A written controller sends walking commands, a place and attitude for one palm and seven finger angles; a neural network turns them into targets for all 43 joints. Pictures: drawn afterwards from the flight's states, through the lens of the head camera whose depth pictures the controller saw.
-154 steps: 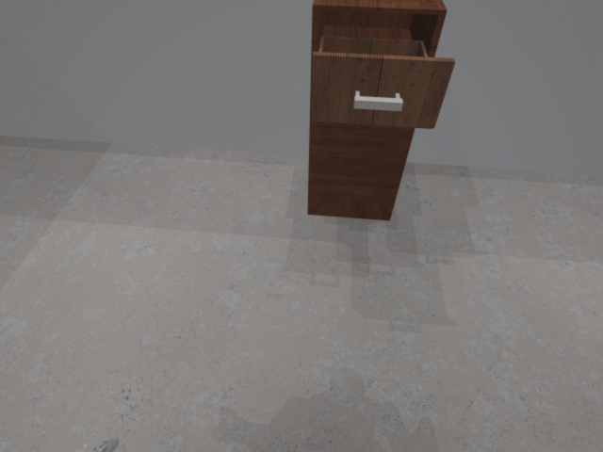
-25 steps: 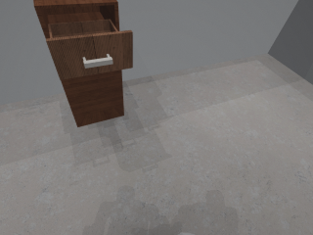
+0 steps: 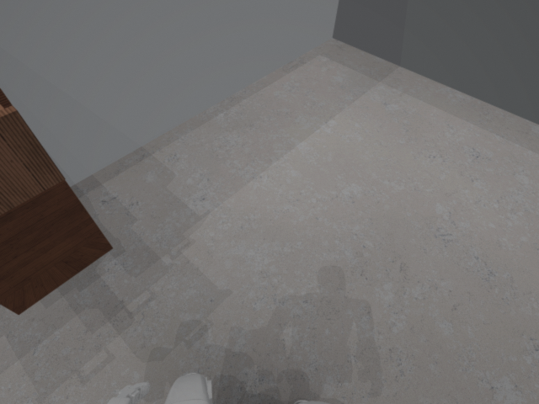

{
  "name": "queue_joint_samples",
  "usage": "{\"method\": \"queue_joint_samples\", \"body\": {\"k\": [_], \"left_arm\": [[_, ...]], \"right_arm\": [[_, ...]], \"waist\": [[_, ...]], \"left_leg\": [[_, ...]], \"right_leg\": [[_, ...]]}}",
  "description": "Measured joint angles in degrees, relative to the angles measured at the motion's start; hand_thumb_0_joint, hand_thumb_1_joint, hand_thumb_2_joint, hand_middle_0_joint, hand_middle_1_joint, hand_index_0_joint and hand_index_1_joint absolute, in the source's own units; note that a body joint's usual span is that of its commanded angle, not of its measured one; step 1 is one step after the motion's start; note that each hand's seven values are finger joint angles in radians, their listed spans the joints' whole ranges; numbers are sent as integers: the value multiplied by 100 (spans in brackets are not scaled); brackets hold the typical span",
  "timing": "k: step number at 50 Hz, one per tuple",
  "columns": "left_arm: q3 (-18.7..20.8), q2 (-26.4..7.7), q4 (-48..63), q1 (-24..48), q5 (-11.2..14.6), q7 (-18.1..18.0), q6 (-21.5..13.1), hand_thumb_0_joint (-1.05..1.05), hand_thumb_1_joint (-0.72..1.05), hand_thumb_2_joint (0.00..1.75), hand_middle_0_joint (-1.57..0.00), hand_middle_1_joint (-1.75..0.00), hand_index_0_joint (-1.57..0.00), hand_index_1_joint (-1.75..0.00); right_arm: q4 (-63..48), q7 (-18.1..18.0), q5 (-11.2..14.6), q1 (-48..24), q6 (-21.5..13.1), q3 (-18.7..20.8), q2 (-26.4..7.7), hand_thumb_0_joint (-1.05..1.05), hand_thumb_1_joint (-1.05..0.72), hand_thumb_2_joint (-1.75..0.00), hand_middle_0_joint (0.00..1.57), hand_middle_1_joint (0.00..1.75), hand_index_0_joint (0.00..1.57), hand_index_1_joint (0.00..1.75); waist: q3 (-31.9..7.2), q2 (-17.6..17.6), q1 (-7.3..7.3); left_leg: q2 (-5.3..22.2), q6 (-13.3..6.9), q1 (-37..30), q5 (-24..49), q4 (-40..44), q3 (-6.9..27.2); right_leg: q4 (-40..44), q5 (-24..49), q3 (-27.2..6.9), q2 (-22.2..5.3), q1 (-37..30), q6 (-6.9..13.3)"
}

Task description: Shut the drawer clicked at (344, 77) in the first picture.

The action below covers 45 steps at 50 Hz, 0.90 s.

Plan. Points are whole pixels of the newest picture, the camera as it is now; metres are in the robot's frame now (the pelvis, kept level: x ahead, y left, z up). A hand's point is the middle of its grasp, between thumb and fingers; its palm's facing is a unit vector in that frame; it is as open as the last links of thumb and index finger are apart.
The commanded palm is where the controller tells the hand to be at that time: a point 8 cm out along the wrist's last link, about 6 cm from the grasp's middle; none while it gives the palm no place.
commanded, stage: walk to a spot facing it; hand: left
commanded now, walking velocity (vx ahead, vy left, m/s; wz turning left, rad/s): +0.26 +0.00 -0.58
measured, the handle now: out of the picture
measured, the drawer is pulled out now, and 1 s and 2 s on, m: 0.30 0.30 0.30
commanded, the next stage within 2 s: turn to face it in 0.48 s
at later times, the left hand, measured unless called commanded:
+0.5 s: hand (122, 360) +0.22 +0.26 -0.17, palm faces -0.18 -0.96 -0.19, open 7.4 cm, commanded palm none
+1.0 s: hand (204, 267) +0.40 +0.13 -0.16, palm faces -0.30 -0.94 -0.16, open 7.4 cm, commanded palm none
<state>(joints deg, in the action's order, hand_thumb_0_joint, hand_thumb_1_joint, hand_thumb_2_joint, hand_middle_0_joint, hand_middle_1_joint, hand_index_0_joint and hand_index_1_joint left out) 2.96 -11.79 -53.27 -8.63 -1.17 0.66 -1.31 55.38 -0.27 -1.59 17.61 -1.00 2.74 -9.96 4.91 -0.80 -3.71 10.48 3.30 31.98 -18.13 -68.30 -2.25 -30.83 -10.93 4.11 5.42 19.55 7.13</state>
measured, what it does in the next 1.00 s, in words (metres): walks ahead: left foot, then right foot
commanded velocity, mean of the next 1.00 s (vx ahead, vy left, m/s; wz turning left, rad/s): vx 0.04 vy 0.00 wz -0.06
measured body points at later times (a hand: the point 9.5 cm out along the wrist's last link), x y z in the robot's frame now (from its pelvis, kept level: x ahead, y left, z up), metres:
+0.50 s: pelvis +0.16 +0.06 +0.01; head +0.19 +0.08 +0.46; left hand +0.23 +0.31 -0.15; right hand +0.22 -0.20 -0.10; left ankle +0.17 +0.16 -0.73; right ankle +0.10 -0.06 -0.63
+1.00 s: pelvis +0.21 +0.03 +0.00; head +0.23 +0.03 +0.45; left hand +0.41 +0.18 -0.14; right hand +0.12 -0.19 -0.15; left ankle +0.25 +0.13 -0.70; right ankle +0.18 -0.11 -0.73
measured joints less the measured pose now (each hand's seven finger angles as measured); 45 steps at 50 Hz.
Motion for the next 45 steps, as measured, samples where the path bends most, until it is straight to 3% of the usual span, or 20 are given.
{"method": "queue_joint_samples", "body": {"k": [6, 13, 15, 17, 20, 24, 30, 35, 36, 38, 41, 45], "left_arm": [[92, -29, -98, -525, -12, 10, -52, 0, 93, 90, -20, -30, -20, -30], [167, -102, -126, -1091, -1, -22, -11, 0, 92, 90, -20, -30, -20, -30], [203, -131, -146, -1284, 32, -41, 49, 0, 91, 90, -20, -30, -20, -30], [247, -192, -247, -1317, 58, -40, 135, 0, 91, 90, -20, -30, -20, -30], [292, -247, -361, -1284, 4, 5, 251, 1, 91, 90, -20, -30, -19, -30], [314, -274, -250, -1040, -19, 75, 370, 1, 91, 90, -20, -29, -19, -30], [303, -220, -31, -491, -29, 111, 459, 1, 91, 90, -20, -29, -19, -30], [191, -169, 37, 35, -55, 32, 305, 1, 91, 90, -20, -29, -19, -29], [143, -181, 53, 104, -64, 10, 208, 1, 91, 90, -20, -29, -19, -30], [37, -68, -44, 321, -50, -66, 1, 0, 91, 90, -20, -29, -19, -30], [-103, 101, -79, 511, -23, -121, -81, 0, 91, 90, -20, -29, -19, -30], [-152, 274, -74, 583, -35, -195, 49, 0, 91, 90, -20, -30, -20, -30]], "right_arm": [[-363, 84, -19, -643, -25, 2, 42, 1, -91, -90, 20, 30, 20, 30], [-541, 59, 53, -1170, -61, -25, 0, 1, -91, -90, 20, 30, 20, 30], [-621, 21, 57, -1251, -126, -77, -20, 1, -91, -90, 20, 30, 20, 30], [-675, -1, 40, -1345, -173, -132, 18, 1, -91, -90, 20, 30, 20, 30], [-721, -24, 17, -1279, -173, -211, 91, 0, -91, -90, 20, 30, 21, 30], [-580, -70, 18, -1006, -154, -218, 130, 0, -90, -90, 20, 30, 21, 30], [-222, -75, 17, -487, -32, -84, 29, 0, -90, -90, 20, 30, 21, 30], [112, -76, -4, -2, 31, 54, -157, 0, -91, -90, 20, 30, 20, 30], [199, -71, 18, 152, 39, 66, -178, 1, -91, -90, 20, 30, 20, 30], [438, -88, 84, 282, 117, 75, -277, 1, -91, -90, 20, 30, 20, 30], [662, -128, 122, 361, 309, 64, -254, 1, -91, -90, 19, 30, 20, 30], [649, -57, 106, 337, 392, 53, -70, 1, -91, -90, 19, 30, 20, 30]], "waist": [[-332, 64, 369], [-430, -24, 845], [-471, -53, 908], [-400, -180, 912], [-332, -247, 862], [-223, -225, 766], [-70, -105, 550], [16, 33, 158], [-32, 2, 100], [-25, 191, 5], [-66, 253, -68], [-144, 125, -83]], "left_leg": [[-156, 88, 204, 367, 1349, 126], [-723, 49, -704, -24, 2928, 47], [-802, -52, -1213, 361, 3733, -40], [-821, -309, -1293, 485, 3597, -239], [-703, -425, -1604, 163, 3617, -526], [-533, -389, -2018, 149, 3976, -788], [-303, -294, -2403, -59, 4091, -1211], [-158, -122, -2458, -478, 3644, -1360], [-173, -81, -2389, -612, 3407, -1339], [-138, -93, -2096, -1043, 2703, -878], [-375, -91, -1571, -1599, 1618, -237], [-517, -38, -1040, -1301, 1038, -175]], "right_leg": [[379, -76, -438, 83, -340, -88], [280, -508, -912, 34, -654, -311], [-57, -777, -1071, 74, -607, -406], [-1240, -1519, -985, -17, -234, -536], [-2956, -1776, -537, -282, 418, -765], [-3634, -1337, -224, -658, 971, -957], [-2596, -903, -20, -945, 1054, -1028], [-769, -402, 143, -848, 335, -857], [-339, 67, 160, -874, 91, -792], [-465, -321, 285, -831, 19, -678], [-523, -611, 433, -909, -143, -638], [-298, -552, 609, -1089, -403, -705]]}}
